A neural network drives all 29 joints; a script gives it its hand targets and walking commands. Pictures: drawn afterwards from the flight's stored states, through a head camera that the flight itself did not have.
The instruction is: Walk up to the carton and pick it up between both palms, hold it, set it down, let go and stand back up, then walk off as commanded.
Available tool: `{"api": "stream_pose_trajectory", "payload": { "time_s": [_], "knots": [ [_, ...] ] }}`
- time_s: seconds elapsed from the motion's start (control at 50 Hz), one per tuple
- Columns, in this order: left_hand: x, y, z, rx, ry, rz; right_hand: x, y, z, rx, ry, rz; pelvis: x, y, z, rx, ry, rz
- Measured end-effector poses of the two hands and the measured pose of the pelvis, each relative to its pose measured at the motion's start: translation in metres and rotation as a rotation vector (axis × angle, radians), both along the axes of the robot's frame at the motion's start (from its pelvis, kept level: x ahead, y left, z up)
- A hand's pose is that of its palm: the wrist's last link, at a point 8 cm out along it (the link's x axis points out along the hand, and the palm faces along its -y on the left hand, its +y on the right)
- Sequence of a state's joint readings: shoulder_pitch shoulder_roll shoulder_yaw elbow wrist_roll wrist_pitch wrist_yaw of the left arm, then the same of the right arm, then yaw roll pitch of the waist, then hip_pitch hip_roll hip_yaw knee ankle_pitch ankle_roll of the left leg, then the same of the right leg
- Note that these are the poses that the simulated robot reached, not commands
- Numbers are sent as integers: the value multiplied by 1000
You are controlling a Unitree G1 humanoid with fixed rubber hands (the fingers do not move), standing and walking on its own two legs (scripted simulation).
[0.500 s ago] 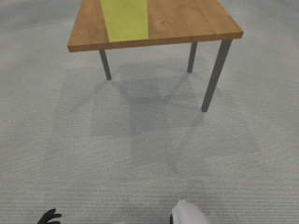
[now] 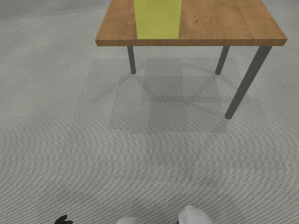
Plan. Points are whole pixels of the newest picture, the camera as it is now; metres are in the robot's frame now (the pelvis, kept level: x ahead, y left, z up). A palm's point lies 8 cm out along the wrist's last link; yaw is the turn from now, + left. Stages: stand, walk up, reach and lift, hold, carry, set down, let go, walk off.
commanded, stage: walk off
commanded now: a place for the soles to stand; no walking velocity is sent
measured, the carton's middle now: (158, 1) +1.01 -0.02 +0.09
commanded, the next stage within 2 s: stand in 0.64 s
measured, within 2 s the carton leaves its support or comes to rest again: neither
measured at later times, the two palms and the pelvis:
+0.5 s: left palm out of the picture +0.11 +0.30 -0.10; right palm out of the picture +0.11 -0.26 -0.10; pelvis +0.02 +0.02 +0.02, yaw -1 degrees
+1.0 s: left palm out of the picture +0.11 +0.28 -0.08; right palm out of the picture +0.09 -0.28 -0.09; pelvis +0.01 +0.00 +0.03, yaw -1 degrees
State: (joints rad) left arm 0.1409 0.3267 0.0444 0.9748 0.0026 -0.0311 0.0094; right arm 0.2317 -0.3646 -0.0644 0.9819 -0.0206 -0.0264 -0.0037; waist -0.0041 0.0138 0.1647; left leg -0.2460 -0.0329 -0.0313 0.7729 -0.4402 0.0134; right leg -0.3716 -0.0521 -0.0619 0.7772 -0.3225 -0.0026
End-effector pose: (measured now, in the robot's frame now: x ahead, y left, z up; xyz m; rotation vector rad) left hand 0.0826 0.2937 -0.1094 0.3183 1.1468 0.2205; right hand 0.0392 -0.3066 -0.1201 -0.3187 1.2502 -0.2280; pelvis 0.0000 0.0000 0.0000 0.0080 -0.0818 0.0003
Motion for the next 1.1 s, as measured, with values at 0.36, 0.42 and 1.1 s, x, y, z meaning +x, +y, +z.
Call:
{"api": "stream_pose_trajectory", "payload": {
  "time_s": [0.36,0.42,1.1],
  "knots": [
    [31,9,12,-26,-46,-1,82,42,20,67,-156,53,15,14,15,-4,13,-14],
    [30,9,13,-27,-38,-2,79,45,19,73,-147,47,16,16,16,-3,10,-15],
    [19,-23,28,-57,9,-24,48,22,29,80,-107,-10,3,-4,35,7,-12,-28]
  ]
}}
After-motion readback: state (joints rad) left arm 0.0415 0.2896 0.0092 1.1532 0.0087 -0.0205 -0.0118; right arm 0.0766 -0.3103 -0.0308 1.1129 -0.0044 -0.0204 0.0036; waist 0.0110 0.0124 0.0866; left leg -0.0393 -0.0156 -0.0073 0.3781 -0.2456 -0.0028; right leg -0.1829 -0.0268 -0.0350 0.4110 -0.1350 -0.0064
